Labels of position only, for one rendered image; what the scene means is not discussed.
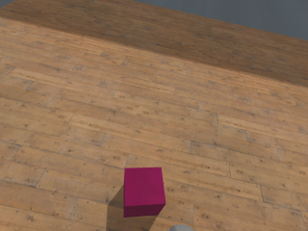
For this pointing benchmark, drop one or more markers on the carton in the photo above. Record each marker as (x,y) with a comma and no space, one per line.
(143,192)

